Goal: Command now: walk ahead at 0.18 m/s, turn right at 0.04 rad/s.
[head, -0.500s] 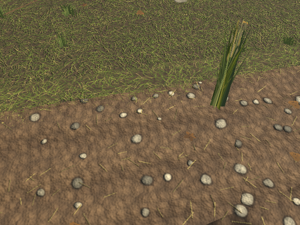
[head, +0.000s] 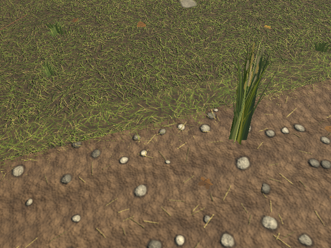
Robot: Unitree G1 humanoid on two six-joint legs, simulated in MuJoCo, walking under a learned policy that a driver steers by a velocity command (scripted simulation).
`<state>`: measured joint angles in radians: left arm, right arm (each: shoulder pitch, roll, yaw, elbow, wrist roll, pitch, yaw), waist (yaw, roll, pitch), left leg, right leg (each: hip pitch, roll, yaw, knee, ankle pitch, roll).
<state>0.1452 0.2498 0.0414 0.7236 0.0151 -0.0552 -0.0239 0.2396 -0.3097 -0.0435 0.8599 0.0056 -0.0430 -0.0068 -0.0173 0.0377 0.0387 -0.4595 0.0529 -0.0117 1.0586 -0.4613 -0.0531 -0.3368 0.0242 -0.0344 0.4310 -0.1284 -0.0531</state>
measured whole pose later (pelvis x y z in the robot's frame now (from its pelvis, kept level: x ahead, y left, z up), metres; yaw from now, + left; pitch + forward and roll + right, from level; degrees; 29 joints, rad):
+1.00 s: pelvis +0.20 -0.01 +0.00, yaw +1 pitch -1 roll -1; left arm 0.11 0.22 0.03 0.96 0.01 0.00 0.02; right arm 0.22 -0.24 -0.04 1.00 -0.01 0.00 -0.04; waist 0.00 -0.01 0.02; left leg -0.21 0.05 -0.01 0.53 -0.30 -0.03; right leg -0.27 0.02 -0.04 0.47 -0.19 -0.02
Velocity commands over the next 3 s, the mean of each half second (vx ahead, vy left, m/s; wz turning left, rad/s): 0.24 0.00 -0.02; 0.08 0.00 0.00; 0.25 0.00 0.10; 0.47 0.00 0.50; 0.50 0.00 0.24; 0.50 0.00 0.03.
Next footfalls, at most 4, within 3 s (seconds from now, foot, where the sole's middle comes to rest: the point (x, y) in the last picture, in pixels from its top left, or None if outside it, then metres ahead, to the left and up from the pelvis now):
0.26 left None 0.11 0.13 -0.78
0.62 right None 0.28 -0.12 -0.78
0.90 left None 0.22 0.13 -0.78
1.78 left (145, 210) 0.62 0.14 -0.78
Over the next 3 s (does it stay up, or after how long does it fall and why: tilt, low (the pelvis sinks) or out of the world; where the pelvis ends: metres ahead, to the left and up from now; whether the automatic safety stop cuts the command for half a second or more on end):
stays up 1.10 0.33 0.00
